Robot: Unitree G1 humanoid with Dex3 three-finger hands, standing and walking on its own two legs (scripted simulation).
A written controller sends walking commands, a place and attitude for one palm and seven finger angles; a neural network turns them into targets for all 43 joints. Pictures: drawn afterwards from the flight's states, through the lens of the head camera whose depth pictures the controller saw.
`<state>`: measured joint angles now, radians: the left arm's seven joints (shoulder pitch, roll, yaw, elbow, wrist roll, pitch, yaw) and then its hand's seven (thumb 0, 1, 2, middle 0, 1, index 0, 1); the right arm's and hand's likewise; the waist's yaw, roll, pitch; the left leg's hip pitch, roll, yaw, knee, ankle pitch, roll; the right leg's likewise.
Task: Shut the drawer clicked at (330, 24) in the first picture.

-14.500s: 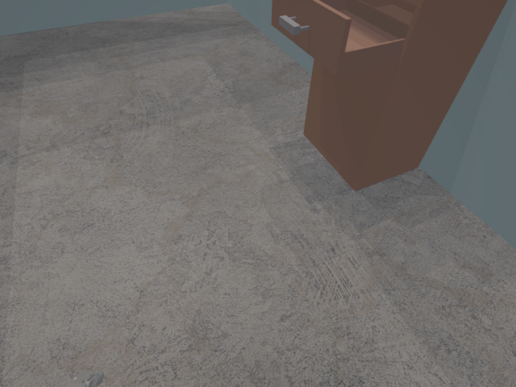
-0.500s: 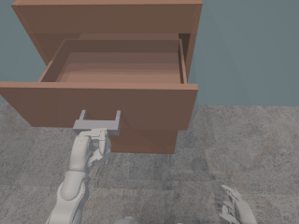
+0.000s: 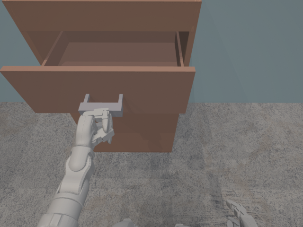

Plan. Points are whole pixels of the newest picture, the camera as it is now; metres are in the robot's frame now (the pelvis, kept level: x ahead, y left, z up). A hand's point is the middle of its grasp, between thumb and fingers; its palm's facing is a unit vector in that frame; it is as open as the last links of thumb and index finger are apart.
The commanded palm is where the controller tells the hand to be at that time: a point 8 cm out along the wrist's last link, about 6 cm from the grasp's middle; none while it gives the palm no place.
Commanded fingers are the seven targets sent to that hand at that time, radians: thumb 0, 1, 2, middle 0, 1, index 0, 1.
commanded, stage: push the drawer shut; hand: left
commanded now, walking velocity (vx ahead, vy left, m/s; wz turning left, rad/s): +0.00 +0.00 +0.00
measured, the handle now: (102, 103) +0.43 +0.14 +0.07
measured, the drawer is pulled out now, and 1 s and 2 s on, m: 0.18 0.05 0.00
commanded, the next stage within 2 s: pull the fist back off the drawer in 1.64 s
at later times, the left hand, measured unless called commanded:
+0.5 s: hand (112, 111) +0.41 +0.12 +0.06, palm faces -0.01 -1.00 -0.04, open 3.0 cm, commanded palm +0.40 +0.17 +0.07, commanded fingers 0.00 0.90 0.90 -1.40 -1.60 -1.40 -1.60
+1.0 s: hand (115, 92) +0.48 +0.12 +0.06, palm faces +0.00 -1.00 -0.03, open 3.0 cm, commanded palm +0.48 +0.17 +0.07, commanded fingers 0.00 0.90 0.90 -1.40 -1.60 -1.40 -1.60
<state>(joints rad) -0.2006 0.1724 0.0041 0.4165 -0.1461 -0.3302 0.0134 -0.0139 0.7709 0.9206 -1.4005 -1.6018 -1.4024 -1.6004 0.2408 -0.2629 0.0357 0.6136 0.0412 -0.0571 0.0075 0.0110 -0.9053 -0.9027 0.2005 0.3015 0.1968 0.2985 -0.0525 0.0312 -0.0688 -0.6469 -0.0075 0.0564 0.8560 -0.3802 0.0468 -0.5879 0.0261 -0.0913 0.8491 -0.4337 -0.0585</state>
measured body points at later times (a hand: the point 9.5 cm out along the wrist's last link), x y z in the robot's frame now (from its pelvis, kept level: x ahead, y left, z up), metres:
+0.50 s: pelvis -0.01 +0.01 +0.00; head +0.06 +0.01 +0.44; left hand +0.40 +0.17 +0.06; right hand +0.08 -0.25 -0.12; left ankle +0.03 +0.09 -0.70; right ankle +0.00 -0.08 -0.70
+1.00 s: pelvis -0.01 +0.01 -0.01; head +0.09 +0.02 +0.43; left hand +0.48 +0.17 +0.07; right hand -0.01 -0.25 -0.13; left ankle +0.03 +0.09 -0.70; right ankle +0.00 -0.08 -0.70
